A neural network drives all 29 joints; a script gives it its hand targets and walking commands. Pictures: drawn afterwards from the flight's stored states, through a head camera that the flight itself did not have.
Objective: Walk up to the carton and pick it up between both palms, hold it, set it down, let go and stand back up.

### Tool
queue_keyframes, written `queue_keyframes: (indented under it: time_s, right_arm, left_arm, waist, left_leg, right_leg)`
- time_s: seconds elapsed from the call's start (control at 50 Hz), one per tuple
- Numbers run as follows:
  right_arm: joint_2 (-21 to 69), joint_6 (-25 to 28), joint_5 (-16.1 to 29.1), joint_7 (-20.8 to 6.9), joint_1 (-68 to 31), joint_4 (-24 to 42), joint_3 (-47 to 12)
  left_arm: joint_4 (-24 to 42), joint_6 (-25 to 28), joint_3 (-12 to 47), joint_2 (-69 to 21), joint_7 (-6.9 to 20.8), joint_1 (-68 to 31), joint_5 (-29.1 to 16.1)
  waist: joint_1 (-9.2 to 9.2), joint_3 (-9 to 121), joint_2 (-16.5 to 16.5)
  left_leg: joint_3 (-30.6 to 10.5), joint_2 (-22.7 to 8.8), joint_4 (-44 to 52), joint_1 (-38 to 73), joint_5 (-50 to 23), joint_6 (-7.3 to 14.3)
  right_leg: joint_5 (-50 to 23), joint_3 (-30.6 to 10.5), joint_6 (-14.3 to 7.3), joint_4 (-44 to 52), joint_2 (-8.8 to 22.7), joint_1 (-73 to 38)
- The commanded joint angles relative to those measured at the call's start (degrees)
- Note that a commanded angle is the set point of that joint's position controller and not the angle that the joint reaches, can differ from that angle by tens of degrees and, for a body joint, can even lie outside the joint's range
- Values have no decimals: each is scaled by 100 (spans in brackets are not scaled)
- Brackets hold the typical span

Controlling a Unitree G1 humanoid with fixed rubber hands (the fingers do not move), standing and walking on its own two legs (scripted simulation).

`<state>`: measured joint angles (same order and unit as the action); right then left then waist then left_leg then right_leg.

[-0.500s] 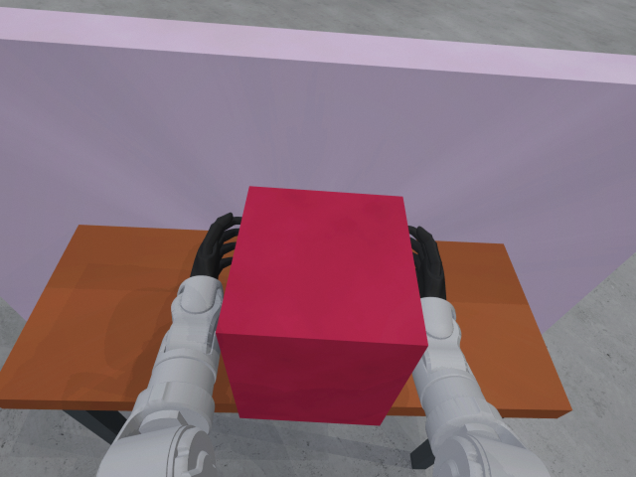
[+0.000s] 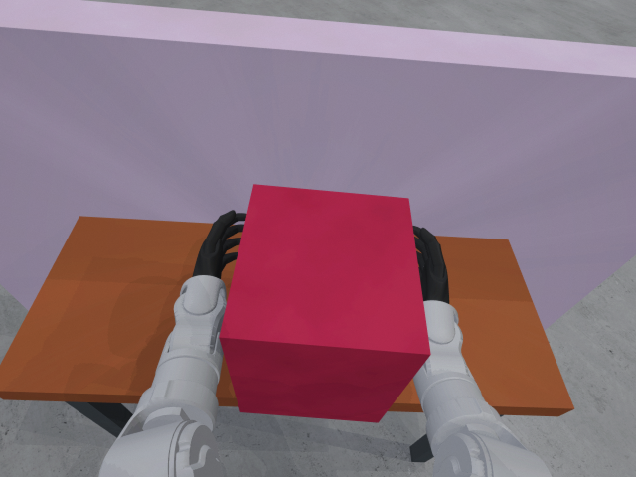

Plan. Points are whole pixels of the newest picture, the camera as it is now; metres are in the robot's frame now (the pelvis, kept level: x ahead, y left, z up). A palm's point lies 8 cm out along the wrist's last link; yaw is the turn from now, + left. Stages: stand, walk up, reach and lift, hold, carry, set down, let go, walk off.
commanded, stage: set down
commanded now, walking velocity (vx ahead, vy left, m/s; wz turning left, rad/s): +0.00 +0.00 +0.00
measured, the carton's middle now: (319, 311) +0.35 +0.00 +0.00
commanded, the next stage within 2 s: none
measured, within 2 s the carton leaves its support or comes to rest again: neither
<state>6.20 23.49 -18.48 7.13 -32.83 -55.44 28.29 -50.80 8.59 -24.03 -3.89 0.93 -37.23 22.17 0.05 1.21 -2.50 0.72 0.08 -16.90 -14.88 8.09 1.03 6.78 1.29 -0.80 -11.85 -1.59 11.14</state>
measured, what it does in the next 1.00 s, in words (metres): stands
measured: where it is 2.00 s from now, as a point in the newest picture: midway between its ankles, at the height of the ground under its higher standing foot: outside the picture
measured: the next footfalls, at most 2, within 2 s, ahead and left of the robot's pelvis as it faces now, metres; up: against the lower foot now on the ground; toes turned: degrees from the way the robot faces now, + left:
none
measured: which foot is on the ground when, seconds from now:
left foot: down 0.00-1.00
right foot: down 0.00-1.00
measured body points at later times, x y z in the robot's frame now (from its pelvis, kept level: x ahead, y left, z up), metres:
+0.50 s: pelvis +0.00 +0.00 +0.00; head +0.05 +0.03 +0.45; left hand +0.40 +0.14 +0.04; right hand +0.38 -0.15 +0.04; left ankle +0.00 +0.10 -0.75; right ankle -0.02 -0.11 -0.75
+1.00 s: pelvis +0.00 +0.01 -0.02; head +0.05 +0.02 +0.43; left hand +0.42 +0.16 +0.02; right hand +0.39 -0.15 +0.01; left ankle +0.00 +0.10 -0.75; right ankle -0.02 -0.11 -0.75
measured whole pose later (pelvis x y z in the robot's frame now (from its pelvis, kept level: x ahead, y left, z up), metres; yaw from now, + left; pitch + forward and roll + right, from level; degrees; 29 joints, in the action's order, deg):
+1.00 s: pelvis +0.00 +0.01 -0.02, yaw -2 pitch +13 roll -3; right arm -2.9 22.7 4.7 8.5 -41.7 -72.6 7.5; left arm -70.7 17.4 -12.4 4.3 -6.5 -44.2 5.5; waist -0.1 8.4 0.7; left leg 1.9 -1.8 -32.5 -30.6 15.0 1.0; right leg 12.0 0.4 -0.3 -25.3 -3.0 26.4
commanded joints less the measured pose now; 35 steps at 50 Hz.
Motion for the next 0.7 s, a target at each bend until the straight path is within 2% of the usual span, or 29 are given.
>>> queue_keyframes:
  time_s: [0.0, 0.28, 0.3, 0.4, 0.56, 0.62, 0.66, 0.68]
  right_arm:
    - [3002, 129, -525, -582, -2400, -186, -1648]
    - [2941, 199, -766, -660, -2212, -403, -1209]
    - [2899, 190, -839, -693, -2337, -314, -1076]
    - [2868, 104, -1022, -740, -2268, -166, -898]
    - [2603, 60, -1033, -759, -2071, -189, -843]
    - [2015, 31, -854, -693, -1945, -190, -777]
    - [968, 2, -542, -530, -1813, -217, -637]
    - [-4, -25, -239, -415, -1386, -469, -487]
  left_arm:
    - [-97, 142, 1223, -2993, 487, -2256, 244]
    - [-106, 165, 870, -2908, 481, -2033, 514]
    - [86, 174, 865, -3011, 440, -2117, 591]
    - [118, 100, 674, -2888, 437, -2032, 683]
    - [145, 190, 473, -2518, 387, -1897, 682]
    - [177, 208, 381, -1997, 274, -1810, 606]
    - [260, 239, 179, -1047, 34, -1768, 462]
    - [276, 262, 89, -165, -164, -1475, 297]
  waist:
    - [-6, 1830, 217]
    - [15, 1557, 266]
    - [16, 1492, 462]
    - [20, 1374, 302]
    - [74, 1267, 214]
    - [96, 1280, 274]
    - [98, 1329, 298]
    - [-14, 1374, 195]
  left_leg:
    - [395, -127, 44, 636, -1202, -132]
    - [397, -132, 29, 589, -1038, -100]
    - [414, -159, 54, 718, -1056, -133]
    - [471, -125, 149, 647, -829, -78]
    - [496, -129, 104, 654, -969, -56]
    - [487, -134, 43, 755, -1118, -96]
    - [493, -129, -33, 841, -1222, -128]
    - [529, -154, -170, 1198, -1368, -207]
  right_leg:
    - [-1138, 326, 124, -115, 104, -766]
    - [-686, 352, 91, -73, 99, -433]
    - [-648, 424, 77, -109, 66, -558]
    - [-671, 407, 179, -120, 108, -772]
    - [-765, 382, 218, -189, 109, -845]
    - [-826, 359, 219, -231, 86, -834]
    - [-835, 297, 232, -293, 60, -799]
    - [-878, 233, 229, -410, 28, -746]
